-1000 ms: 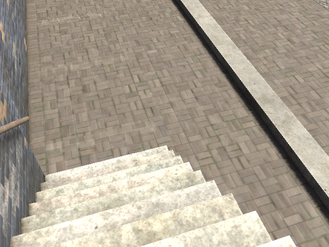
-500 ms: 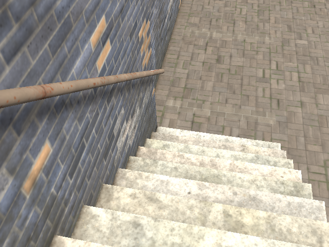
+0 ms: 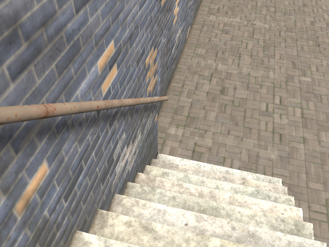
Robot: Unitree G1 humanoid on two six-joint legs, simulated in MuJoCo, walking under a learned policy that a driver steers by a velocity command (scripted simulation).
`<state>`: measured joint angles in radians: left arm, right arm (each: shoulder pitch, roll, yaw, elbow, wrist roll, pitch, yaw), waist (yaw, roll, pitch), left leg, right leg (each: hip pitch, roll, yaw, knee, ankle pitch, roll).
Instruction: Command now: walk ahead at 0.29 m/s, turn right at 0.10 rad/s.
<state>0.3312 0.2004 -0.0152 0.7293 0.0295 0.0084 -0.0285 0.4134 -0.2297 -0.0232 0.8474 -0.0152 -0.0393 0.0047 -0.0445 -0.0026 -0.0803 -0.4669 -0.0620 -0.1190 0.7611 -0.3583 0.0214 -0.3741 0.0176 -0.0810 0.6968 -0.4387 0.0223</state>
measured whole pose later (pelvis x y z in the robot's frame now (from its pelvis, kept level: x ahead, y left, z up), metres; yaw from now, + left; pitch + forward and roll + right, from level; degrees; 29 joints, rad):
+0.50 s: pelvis +0.20 -0.02 -0.12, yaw -16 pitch +2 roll -4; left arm 0.62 0.15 -0.05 1.02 0.07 -0.09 -0.06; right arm 0.10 -0.21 0.05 0.74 -0.10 -0.07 0.07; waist 0.17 0.08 -0.10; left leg -0.26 0.05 -0.02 0.20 0.33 0.04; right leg -0.33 0.25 0.13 1.39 -0.87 -0.13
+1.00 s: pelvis +0.44 -0.12 -0.34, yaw -30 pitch -1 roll +5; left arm 0.14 0.25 0.01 0.95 0.11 -0.09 -0.09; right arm 0.60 -0.14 0.04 1.16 -0.12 -0.07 0.05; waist -0.09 -0.07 0.01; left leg -0.17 0.02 0.23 1.48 -0.81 0.03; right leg -0.27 -0.08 -0.05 0.35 0.24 -0.09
